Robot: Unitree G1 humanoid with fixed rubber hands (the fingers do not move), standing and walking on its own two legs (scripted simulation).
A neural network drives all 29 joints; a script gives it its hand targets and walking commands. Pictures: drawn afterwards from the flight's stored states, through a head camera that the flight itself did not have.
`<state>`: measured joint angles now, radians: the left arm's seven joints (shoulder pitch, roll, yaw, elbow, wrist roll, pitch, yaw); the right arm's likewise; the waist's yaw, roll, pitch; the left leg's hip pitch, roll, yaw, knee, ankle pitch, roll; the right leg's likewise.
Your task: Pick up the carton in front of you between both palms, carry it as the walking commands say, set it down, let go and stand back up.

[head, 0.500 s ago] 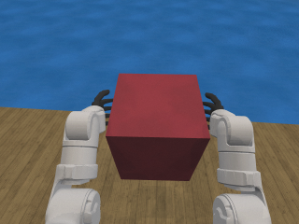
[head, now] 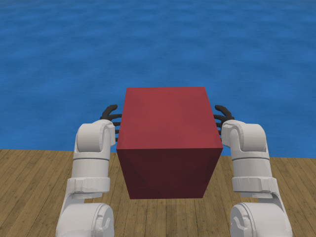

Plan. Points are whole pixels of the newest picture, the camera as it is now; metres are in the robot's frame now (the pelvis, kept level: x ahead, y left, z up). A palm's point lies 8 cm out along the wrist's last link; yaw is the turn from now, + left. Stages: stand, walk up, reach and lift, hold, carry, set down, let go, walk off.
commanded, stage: carry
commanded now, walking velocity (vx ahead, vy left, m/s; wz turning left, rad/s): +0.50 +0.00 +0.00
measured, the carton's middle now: (166, 145) +0.37 -0.02 +0.05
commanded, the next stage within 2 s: none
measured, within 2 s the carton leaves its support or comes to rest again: neither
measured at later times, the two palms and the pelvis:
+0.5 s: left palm (113, 73) +0.65 +0.16 +0.12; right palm (196, 71) +0.65 -0.14 +0.12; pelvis +0.30 +0.01 -0.02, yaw -2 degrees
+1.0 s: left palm (131, 48) +0.95 +0.13 +0.08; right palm (192, 48) +0.93 -0.17 +0.08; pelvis +0.58 +0.00 -0.04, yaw +0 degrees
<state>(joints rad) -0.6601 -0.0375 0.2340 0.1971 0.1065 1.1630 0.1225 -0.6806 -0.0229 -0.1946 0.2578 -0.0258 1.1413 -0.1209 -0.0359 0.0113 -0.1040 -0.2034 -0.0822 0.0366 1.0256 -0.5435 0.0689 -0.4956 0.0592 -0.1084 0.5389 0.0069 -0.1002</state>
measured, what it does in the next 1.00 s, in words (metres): goes down: left foot 0.04 m lower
